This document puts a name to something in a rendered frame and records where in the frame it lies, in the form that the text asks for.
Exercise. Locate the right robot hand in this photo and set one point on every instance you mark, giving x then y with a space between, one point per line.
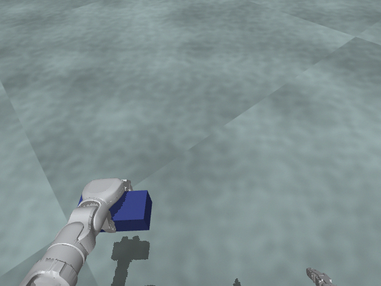
320 279

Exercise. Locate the carton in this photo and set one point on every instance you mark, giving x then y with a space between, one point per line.
132 212

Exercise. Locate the left robot hand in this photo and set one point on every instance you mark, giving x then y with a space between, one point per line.
109 190

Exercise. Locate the left robot arm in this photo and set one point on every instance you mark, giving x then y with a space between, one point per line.
64 258

